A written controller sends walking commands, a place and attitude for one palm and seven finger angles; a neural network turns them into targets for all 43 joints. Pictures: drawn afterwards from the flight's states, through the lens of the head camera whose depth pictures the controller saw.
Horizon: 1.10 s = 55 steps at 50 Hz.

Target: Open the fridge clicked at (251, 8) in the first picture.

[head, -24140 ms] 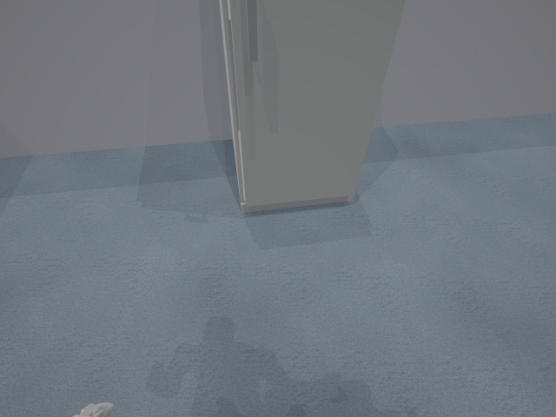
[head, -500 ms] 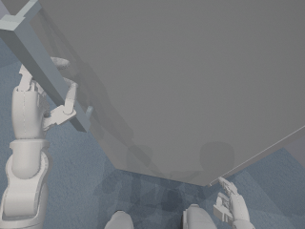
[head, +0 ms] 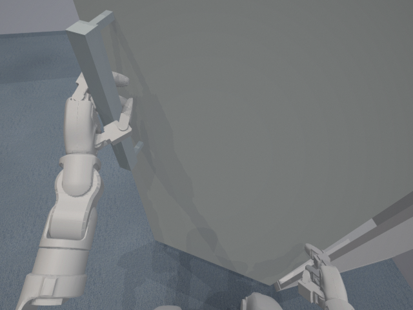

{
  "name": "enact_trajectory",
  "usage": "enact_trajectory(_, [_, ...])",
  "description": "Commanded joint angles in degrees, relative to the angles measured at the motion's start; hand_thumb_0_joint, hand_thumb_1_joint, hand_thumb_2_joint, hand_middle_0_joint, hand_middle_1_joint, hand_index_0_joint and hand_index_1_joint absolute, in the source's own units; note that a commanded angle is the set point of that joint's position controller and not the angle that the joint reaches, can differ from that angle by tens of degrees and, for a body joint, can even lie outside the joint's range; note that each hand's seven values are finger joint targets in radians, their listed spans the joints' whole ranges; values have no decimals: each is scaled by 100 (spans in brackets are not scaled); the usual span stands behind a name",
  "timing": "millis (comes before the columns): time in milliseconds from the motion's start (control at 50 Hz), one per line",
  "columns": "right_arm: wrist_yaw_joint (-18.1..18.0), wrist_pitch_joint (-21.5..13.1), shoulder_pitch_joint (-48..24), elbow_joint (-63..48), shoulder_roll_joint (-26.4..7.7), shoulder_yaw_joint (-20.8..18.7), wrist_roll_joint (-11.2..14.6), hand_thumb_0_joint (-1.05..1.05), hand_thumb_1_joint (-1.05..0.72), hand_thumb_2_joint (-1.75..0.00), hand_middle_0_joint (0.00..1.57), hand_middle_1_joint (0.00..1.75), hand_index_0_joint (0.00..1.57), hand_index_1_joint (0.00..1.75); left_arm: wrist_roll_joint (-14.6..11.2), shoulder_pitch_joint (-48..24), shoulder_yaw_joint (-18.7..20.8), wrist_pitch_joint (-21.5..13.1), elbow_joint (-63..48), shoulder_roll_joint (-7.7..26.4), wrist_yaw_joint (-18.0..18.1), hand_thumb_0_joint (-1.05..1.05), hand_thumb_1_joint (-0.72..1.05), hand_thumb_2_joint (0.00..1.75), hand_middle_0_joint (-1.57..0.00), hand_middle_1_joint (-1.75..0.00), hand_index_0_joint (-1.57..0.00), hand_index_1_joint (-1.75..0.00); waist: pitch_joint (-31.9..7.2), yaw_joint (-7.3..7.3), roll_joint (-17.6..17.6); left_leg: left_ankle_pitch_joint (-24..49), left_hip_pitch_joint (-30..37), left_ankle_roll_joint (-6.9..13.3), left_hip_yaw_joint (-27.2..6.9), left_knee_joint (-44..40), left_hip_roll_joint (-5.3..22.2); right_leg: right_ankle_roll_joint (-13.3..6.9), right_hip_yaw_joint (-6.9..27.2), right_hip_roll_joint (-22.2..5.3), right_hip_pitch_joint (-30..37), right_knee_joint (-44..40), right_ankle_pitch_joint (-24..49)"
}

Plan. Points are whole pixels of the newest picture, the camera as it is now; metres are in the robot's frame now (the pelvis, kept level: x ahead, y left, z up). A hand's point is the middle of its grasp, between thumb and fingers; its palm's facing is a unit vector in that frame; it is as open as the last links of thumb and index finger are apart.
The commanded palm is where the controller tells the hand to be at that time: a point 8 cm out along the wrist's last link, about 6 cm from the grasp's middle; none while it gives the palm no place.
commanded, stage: stop walking and hold the door back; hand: left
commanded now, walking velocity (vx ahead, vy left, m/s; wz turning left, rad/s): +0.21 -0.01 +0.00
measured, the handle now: (119, 106) +0.39 +0.20 +0.17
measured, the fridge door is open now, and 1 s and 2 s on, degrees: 56 51 53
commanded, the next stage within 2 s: loosen the grip on the handle in 0.78 s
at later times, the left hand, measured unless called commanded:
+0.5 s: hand (134, 105) +0.39 +0.17 +0.18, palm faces +0.19 -0.97 -0.16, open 5.9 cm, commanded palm +0.35 +0.22 +0.16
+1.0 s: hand (127, 105) +0.39 +0.18 +0.18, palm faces +0.17 -0.98 -0.08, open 6.4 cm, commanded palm +0.33 +0.23 +0.17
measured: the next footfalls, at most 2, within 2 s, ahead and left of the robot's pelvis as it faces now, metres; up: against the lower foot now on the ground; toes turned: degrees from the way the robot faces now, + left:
right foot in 0.20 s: +0.02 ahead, -0.12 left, +0.00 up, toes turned -5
left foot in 0.46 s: +0.05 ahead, +0.11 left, +0.00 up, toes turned +5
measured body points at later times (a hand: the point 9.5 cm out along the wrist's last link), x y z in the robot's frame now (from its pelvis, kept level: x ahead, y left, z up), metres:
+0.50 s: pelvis -0.04 +0.00 -0.01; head -0.02 -0.01 +0.44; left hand +0.38 +0.22 +0.18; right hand +0.07 -0.31 -0.11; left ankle +0.01 +0.11 -0.74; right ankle -0.02 -0.16 -0.73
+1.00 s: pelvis -0.04 +0.00 +0.00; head -0.04 +0.01 +0.45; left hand +0.37 +0.23 +0.18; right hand +0.10 -0.25 -0.09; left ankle +0.01 +0.11 -0.74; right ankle -0.02 -0.11 -0.74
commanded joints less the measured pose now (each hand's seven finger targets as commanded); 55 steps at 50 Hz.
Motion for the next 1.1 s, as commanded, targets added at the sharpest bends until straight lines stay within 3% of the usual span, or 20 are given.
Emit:
enact_trajectory(0, [-134, -159, -135, -471, -799, -151, 65, 0, -90, -90, 20, 30, 20, 30, -88, -3487, -189, -177, -386, 452, -62, 0, 90, 90, -45, -140, -45, -140, -1846, -385, 773, 1497, 859, 406, -1080, -1505, 1362, 125, 58, 31, 96, -233, 417])
enact_trajectory(120, [-216, -49, -261, -310, -816, -1, -23, 0, -90, -90, 20, 30, 20, 30, -103, -4305, 320, -117, 1356, 1117, -45, 0, 90, 90, -45, -140, -45, -140, -1999, -95, 674, -1176, -147, 87, -686, -1245, 985, 10, -206, 216, 1998, -2804, 491])
enact_trajectory(140, [-222, -8, -177, -269, -813, -11, -36, 0, -90, -90, 20, 30, 20, 30, -73, -4399, 338, -114, 1749, 1239, -61, 0, 90, 90, -45, -140, -45, -140, -1934, -146, 264, -1236, -492, -84, -488, -664, 681, -177, 342, -94, 2226, -3422, 267])
enact_trajectory(180, [-215, 37, -266, -353, -775, -81, -80, 0, -90, -90, 20, 30, 20, 30, -69, -4462, 626, -126, 1975, 1677, -98, 0, 90, 90, -45, -140, -45, -140, -1452, -33, -1517, -1194, -1704, -528, -218, 1570, -102, -1125, 3377, -2017, 2055, -4712, -176])
enact_trajectory(220, [-171, -69, -121, -182, -796, -114, -114, 0, -90, -90, 20, 30, 20, 30, -19, -4472, 986, -260, 2422, 1940, -78, 0, 90, 90, -45, -140, -45, -140, -1866, -38, -749, -858, -1723, -598, -629, 2358, 78, -1168, 2733, -2098, 2276, -4306, 1078])
enact_trajectory(280, [-195, -58, 12, -130, -904, -208, -42, 0, -90, -90, 20, 30, 20, 30, -7, -4518, 1356, -362, 2762, 2228, -136, 0, 90, 90, -45, -140, -45, -140, -1994, -50, -1546, -684, -1527, -567, -406, 1932, 66, -881, 1521, -1557, 2449, -3708, 2490])
enact_trajectory(380, [-197, -56, 140, -115, -907, -261, -47, 0, -90, -90, 20, 30, 20, 30, -13, -4411, 1065, -609, 2436, 1845, -222, 0, 90, 90, -45, -140, -45, -140, -2150, -212, -755, 581, 539, -508, 362, -755, -130, -556, 676, -1048, 1575, -3178, 1707])
enact_trajectory(440, [-116, -64, 24, -436, -1168, -387, 38, 0, -90, -90, 20, 30, 20, 30, -160, -3972, 534, -779, 1700, 1028, -316, 0, 90, 90, -45, -140, -45, -140, -2306, -212, 1475, 1660, 1460, 200, -1755, -1275, 1680, -70, -94, 112, 401, -1572, 290])
enact_trajectory(480, [-32, -87, 20, -472, -790, -262, 21, 0, -90, -90, 20, 30, 20, 30, -196, -3667, 227, -738, 1555, 552, -411, 0, 90, 90, -45, -140, -45, -140, -2239, -288, 792, 1806, 1072, 513, -1847, -1518, 1872, -75, 186, 215, 517, -1196, -542])
enact_trajectory(500, [-71, -83, 73, -413, -898, -271, -5, 0, -90, -90, 20, 30, 20, 30, -156, -3585, 694, -735, 1529, 1117, -339, 0, 90, 90, -45, -140, -45, -140, -2059, -261, 656, 1977, 737, 525, -1764, -1434, 1888, -74, 212, 153, 720, -1441, -257])
enact_trajectory(600, [-76, -101, 165, -451, -995, -265, 13, 0, -90, -90, 20, 30, 20, 30, -47, -3230, 672, -662, 1070, 1286, -297, 0, 90, 90, -45, -140, -45, -140, -2216, -291, 545, 1650, 295, -304, -206, -374, 959, -263, 607, -253, 1799, -3284, 2041])
enact_trajectory(700, [-142, -134, 250, -244, -911, -219, 7, 0, -90, -90, 20, 30, 20, 30, -126, -3614, 832, -515, 1538, 1581, -190, 0, 90, 90, -45, -140, -45, -140, -1995, -261, -835, 199, 226, -447, -152, -261, 487, -467, 1280, -782, 1240, -3775, 1227])
enact_trajectory(840, [-233, -161, 220, -56, -970, -175, 5, 0, -90, -90, 20, 30, 20, 30, -115, -3974, 610, -586, 2237, 1411, -209, 0, 90, 90, -45, -140, -45, -140, -2029, -230, 29, 739, 666, -253, -378, -870, 879, -153, 680, -233, 1004, -3403, 1317])
enact_trajectory(860, [-28, -365, 501, -191, -1190, -693, -150, 0, -90, -90, 20, 30, 20, 30, 605, -7208, 2943, -695, 1742, 4698, -354, 0, 90, 90, -45, -140, -45, -140, -1628, 98, -1275, 1032, 271, -115, -88, -583, 903, -213, 1044, -260, 1066, -3799, 2261])
enact_trajectory(880, [41, -695, 365, -225, -923, -358, -134, 0, -90, -90, 20, 30, 20, 30, 487, -5670, 1110, -229, 3769, 1651, -660, 0, 78, 84, -45, -140, -45, -140, -3336, -679, -1245, 2048, 431, -308, -64, -1069, 92, -495, 134, 242, 1564, -2782, 3040])
enact_trajectory(920, [48, -588, 512, -150, -1020, -372, 87, 0, -90, -90, 20, 30, 20, 30, -107, -4138, 1015, -380, 2827, 835, -809, 0, 54, 73, -45, -140, -45, -140, -3375, -275, -527, 1999, 1094, -521, -339, -803, 296, -317, -39, 240, 945, -2812, 2201])
enact_trajectory(940, [18, -584, 368, -150, -1027, -404, 73, 0, -90, -90, 20, 30, 20, 30, -215, -4047, 1434, -515, 2770, 1133, -768, 0, 42, 67, -45, -140, -45, -140, -3369, -25, 1388, 2015, 1704, -635, -201, -726, 229, -393, 93, 115, 788, -2927, 1962])
enact_trajectory(960, [52, -645, 342, -188, -988, -349, -27, 0, -90, -90, 20, 30, 20, 30, -332, -3958, 1554, -614, 2395, 1352, -655, 0, 30, 61, -45, -140, -45, -140, -3161, 53, 1514, 1396, 1630, -678, -271, -797, 204, -421, 83, 137, 734, -3046, 1720])
enact_trajectory(1020, [141, -714, 251, -344, -892, -231, -8, 0, -90, -90, 20, 30, 20, 30, 88, -3966, 752, -944, 2292, 991, -311, 0, -7, 43, -45, -140, -45, -140, -1873, -192, 472, -59, 472, -452, -274, -1003, 233, -394, 123, 189, 381, -3161, 993])
enact_trajectory(1080, [134, -697, 185, -536, -1006, -270, -11, 0, -90, -90, 20, 30, 20, 30, 158, -3559, 937, -1230, 2143, 1290, -108, 0, -43, 26, -44, -138, -44, -138, -1782, -158, -605, -203, 149, -316, -170, -983, 250, -329, 199, 196, 552, -3269, 604])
